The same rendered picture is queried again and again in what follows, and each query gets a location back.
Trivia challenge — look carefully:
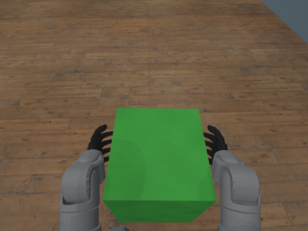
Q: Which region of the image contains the robot left hand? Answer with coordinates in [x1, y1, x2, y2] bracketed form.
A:
[88, 124, 114, 163]

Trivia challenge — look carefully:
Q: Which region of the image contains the robot right hand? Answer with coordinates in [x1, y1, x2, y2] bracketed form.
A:
[203, 125, 228, 166]

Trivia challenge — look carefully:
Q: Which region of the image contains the left robot forearm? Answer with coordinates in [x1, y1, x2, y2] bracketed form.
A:
[59, 149, 106, 231]

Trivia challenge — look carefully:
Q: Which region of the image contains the carton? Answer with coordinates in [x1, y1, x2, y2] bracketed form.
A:
[102, 108, 217, 223]

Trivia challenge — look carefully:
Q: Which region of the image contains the right robot forearm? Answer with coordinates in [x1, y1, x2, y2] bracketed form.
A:
[212, 150, 261, 231]

